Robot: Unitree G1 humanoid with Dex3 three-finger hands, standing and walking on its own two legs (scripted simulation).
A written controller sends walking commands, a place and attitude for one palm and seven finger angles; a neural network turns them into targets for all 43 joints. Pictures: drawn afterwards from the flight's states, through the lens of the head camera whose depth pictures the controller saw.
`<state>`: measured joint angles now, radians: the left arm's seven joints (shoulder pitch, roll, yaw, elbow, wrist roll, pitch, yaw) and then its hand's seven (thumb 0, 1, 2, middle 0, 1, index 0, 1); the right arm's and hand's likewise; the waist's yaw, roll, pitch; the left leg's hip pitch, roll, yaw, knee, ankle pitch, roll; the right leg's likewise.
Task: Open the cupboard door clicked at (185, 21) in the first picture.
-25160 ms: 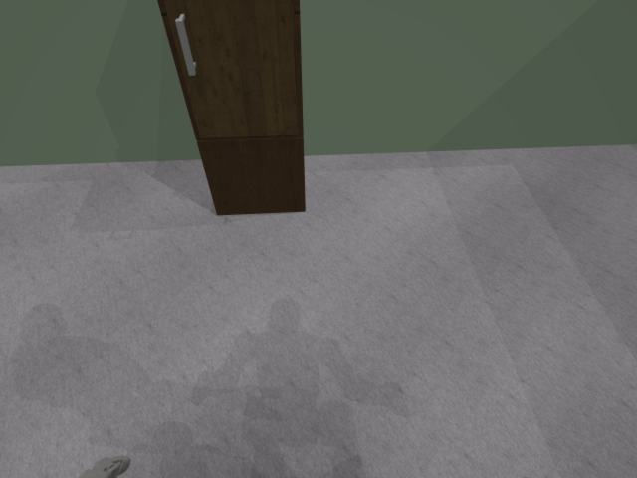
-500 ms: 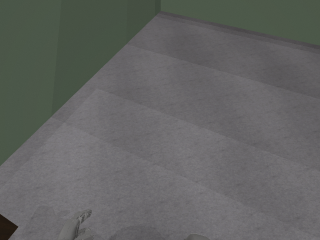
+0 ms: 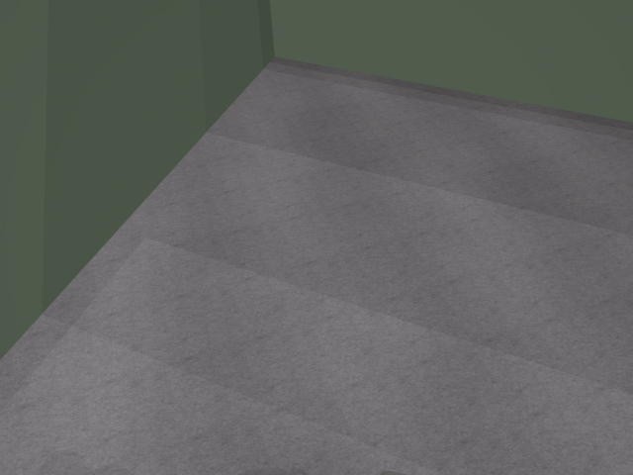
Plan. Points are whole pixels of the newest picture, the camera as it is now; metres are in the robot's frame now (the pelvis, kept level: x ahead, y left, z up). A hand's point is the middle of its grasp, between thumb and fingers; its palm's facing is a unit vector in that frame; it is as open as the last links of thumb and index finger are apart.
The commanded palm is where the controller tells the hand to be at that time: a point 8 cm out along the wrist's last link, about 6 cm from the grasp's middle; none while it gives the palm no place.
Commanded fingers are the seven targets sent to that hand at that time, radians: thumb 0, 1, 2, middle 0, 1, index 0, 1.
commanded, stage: walk to a spot facing it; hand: left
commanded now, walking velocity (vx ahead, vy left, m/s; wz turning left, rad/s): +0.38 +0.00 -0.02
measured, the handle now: out of the picture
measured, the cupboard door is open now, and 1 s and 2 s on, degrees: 53 53 53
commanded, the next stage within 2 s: turn to face it in 0.44 s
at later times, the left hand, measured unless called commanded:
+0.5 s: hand (218, 412) +0.23 +0.17 -0.18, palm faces +0.07 -0.98 -0.17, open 7.4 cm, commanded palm none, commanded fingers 0.00 0.90 0.90 -0.20 -0.30 -0.20 -0.30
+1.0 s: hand (237, 310) +0.42 +0.18 -0.19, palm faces +0.26 -0.94 -0.22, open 7.3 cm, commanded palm none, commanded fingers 0.00 0.90 0.90 -0.20 -0.30 -0.20 -0.30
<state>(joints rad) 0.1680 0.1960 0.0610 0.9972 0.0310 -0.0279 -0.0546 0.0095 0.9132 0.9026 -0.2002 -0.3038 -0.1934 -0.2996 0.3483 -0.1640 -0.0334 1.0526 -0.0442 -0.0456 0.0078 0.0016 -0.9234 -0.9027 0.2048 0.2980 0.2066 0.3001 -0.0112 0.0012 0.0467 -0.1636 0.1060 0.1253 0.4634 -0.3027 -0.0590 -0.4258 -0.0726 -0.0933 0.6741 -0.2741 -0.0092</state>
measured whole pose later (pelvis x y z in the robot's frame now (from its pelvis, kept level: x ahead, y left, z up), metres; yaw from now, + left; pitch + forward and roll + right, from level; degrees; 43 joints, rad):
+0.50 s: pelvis +0.24 -0.01 +0.00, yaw +1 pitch +0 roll +1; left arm 0.27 0.19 0.06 1.09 0.03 -0.01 -0.03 0.01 0.91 0.90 -0.20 -0.30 -0.19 -0.30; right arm 0.20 -0.16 -0.04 0.99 -0.04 -0.07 0.00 0.00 -0.91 -0.90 0.20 0.30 0.20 0.30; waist 0.02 -0.03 0.06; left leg -0.29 0.07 0.14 0.52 -0.23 -0.01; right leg -0.45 -0.09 -0.07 1.06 -0.39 0.00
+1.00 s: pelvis +0.40 -0.04 -0.01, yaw +15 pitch +0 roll +0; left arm 0.18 0.23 0.07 0.98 0.02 0.03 0.02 0.00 0.92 0.90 -0.20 -0.30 -0.20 -0.30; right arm 0.17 -0.20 -0.04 0.93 -0.03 0.00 0.01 0.00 -0.91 -0.90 0.20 0.30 0.20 0.30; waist -0.03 -0.04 0.08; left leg -0.40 0.04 0.10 0.65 -0.25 0.03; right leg -0.38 -0.10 -0.11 1.02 -0.56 0.07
